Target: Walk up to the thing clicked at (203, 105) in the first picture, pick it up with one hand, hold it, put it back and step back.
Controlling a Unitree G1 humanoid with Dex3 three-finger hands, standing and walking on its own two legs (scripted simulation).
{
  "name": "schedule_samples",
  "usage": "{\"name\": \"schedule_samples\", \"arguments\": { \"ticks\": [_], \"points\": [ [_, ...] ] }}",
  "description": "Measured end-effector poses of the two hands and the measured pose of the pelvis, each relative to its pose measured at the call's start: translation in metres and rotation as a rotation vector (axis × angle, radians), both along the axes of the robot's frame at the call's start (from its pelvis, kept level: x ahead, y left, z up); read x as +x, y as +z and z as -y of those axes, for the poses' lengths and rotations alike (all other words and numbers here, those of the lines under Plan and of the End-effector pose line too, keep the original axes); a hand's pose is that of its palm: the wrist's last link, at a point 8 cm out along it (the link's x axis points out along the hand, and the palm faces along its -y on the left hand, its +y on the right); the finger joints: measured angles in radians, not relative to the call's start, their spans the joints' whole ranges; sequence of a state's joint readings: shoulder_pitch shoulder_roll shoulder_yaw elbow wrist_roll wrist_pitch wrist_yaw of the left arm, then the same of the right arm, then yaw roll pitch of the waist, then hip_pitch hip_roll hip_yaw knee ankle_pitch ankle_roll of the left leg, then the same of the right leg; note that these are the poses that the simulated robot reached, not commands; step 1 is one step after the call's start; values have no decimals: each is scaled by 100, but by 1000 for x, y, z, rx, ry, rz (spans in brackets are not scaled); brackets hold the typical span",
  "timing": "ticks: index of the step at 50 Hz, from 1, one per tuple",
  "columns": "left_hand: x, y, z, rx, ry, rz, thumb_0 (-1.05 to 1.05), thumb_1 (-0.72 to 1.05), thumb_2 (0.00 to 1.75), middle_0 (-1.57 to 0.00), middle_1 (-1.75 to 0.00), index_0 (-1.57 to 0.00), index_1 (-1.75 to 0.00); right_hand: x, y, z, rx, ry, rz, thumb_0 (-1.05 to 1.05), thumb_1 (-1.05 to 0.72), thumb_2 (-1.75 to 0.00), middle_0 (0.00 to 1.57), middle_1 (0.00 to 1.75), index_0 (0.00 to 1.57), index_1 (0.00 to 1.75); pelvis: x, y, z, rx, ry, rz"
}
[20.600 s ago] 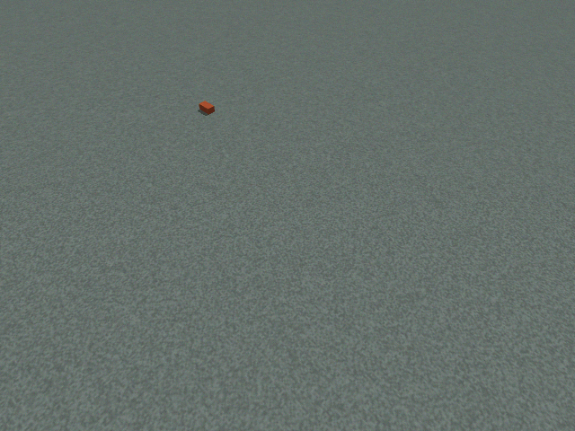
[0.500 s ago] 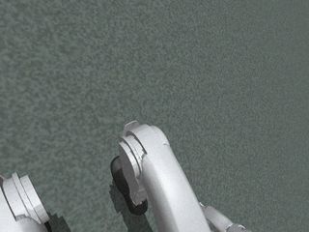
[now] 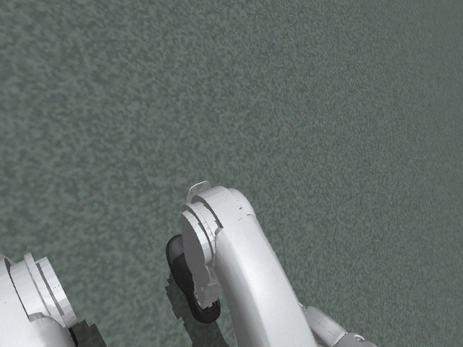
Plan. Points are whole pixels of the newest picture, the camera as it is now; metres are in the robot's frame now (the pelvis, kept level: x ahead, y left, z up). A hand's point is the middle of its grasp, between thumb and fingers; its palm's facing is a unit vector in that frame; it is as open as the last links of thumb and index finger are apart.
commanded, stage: close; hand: left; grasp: from above
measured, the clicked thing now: out of the picture +0.45 +0.35 -0.28
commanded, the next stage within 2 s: settle in 1.00 s
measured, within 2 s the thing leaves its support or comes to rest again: leaves its support in 1.38 s
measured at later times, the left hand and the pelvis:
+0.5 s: hand out of the picture +0.44 +0.34 -0.26, palm faces -0.43 -0.17 -0.89, open 9.1 cm; pelvis +0.00 +0.00 +0.00, yaw +0 degrees
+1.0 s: hand out of the picture +0.43 +0.34 -0.25, palm faces -0.43 -0.17 -0.88, open 7.8 cm; pelvis +0.00 +0.00 +0.00, yaw +0 degrees
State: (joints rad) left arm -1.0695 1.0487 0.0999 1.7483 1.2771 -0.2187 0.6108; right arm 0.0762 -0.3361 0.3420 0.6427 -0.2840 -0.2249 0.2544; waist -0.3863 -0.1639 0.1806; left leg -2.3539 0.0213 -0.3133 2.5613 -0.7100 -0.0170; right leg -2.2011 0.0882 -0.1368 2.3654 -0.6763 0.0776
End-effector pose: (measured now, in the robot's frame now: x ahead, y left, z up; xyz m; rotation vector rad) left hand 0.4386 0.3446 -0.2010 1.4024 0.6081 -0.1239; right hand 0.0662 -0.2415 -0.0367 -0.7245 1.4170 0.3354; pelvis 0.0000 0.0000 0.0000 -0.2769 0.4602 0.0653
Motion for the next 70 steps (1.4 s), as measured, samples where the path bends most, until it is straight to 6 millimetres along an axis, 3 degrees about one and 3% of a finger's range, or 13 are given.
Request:
{"name": "schedule_samples", "arguments": {
  "ticks": [36, 57, 70],
  "points": [
    [1, 3, -1, 17, 5, -6, 0, 36, 30, -70, -45, -77, -41, -1, 1, 1, 1, 3, -8, 0, -90, -90, 20, 30, 20, 30, 0, 4, 2, 1, -1, -4],
    [4, 6, -2, 16, -5, -1, 1, 40, 11, -87, -27, -91, -21, -1, 2, 1, -11, 4, -2, 0, -90, -90, 20, 30, 20, 30, 0, 4, 1, 1, -3, -5],
    [8, 13, -9, 25, 25, 23, 1, 35, 12, -94, -19, -97, -15, 1, 0, 6, -14, -15, -9, 0, -91, -90, 20, 30, 20, 30, 3, 3, 3, 7, 1, -23]
  ]
}}
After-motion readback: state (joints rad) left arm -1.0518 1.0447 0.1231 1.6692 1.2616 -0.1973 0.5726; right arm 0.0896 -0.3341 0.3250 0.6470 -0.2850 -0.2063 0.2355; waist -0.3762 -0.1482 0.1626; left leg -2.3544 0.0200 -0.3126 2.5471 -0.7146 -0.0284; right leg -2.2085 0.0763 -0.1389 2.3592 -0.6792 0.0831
